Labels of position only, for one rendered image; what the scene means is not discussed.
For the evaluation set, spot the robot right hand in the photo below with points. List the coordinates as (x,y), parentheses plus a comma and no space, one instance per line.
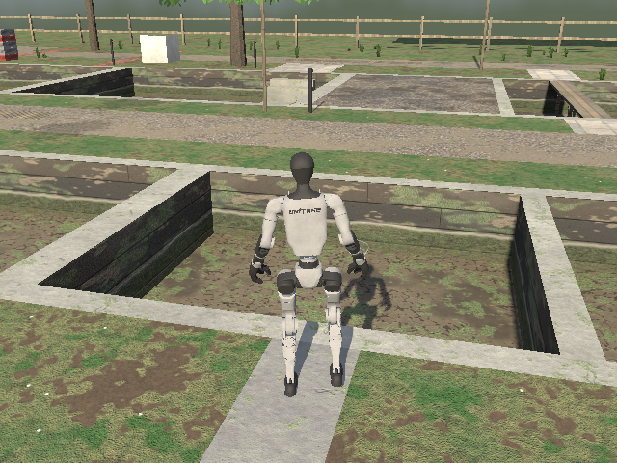
(359,268)

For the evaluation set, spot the left robot upper arm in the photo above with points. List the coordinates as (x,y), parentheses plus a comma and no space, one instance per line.
(274,206)

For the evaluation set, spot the humanoid robot torso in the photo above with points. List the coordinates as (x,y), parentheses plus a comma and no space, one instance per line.
(306,232)

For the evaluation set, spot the robot head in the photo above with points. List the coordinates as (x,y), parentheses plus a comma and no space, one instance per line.
(301,165)

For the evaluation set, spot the robot right forearm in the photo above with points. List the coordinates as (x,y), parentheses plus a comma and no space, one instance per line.
(356,251)

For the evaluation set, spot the robot left hand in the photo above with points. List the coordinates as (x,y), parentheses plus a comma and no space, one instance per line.
(253,271)

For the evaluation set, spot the right robot upper arm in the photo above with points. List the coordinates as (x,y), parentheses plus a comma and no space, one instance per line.
(335,202)

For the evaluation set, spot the robot left forearm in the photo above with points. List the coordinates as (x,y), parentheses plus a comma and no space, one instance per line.
(260,254)

